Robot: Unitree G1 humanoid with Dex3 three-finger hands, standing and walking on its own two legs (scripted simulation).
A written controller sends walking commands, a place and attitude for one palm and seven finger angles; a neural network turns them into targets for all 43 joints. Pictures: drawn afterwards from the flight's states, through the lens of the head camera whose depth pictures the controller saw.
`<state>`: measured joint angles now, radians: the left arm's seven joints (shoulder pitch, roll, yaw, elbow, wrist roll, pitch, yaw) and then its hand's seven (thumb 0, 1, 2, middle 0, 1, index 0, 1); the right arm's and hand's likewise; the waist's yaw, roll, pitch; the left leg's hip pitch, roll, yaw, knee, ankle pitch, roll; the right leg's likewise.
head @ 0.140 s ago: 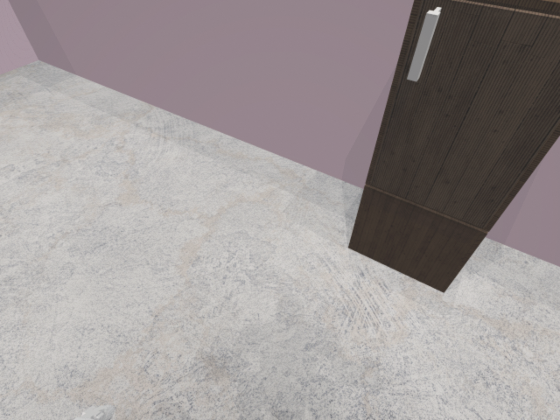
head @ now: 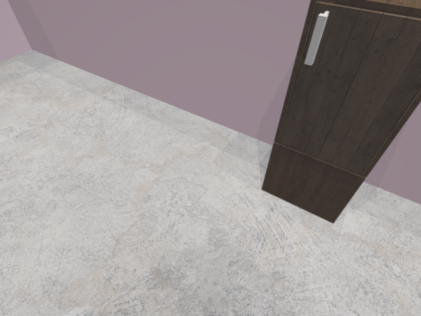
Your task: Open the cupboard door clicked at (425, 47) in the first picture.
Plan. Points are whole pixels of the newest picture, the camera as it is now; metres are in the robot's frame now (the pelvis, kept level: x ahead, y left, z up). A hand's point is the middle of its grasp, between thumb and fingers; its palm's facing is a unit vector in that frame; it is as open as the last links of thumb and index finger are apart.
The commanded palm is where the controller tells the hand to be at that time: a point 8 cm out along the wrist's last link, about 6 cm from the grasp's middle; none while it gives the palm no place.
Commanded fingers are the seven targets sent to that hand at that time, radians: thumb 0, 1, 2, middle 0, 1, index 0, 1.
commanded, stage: stand and wait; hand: left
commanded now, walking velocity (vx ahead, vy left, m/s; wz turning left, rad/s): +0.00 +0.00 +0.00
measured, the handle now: (317, 38) +0.91 -0.29 +0.16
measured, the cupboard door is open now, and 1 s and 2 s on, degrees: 0 0 0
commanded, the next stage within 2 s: look at it before walking up in 0.68 s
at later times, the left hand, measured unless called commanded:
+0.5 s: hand out of the picture +0.06 +0.24 -0.15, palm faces -0.03 -0.94 -0.34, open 7.4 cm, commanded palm none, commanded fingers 0.00 0.90 0.90 -0.20 -0.30 -0.20 -0.30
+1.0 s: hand out of the picture +0.08 +0.23 -0.15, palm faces -0.04 -0.94 -0.34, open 7.4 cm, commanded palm none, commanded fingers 0.00 0.90 0.90 -0.20 -0.30 -0.20 -0.30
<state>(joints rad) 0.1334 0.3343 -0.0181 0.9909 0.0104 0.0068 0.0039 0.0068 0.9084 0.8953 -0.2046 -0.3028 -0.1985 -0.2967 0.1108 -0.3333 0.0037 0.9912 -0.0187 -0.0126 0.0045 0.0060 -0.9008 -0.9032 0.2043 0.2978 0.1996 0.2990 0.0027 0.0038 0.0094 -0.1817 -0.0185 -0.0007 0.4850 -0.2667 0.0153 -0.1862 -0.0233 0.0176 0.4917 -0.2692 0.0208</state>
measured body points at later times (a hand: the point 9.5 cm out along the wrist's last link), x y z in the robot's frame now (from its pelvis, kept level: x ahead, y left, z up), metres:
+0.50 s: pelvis -0.01 -0.01 +0.00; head -0.01 -0.01 +0.45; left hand +0.06 +0.28 -0.13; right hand +0.06 -0.31 -0.13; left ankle +0.00 +0.11 -0.74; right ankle +0.00 -0.13 -0.74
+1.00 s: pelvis -0.01 -0.01 +0.01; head +0.00 -0.02 +0.46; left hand +0.08 +0.28 -0.12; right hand +0.07 -0.31 -0.13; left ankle +0.00 +0.11 -0.74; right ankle +0.00 -0.13 -0.74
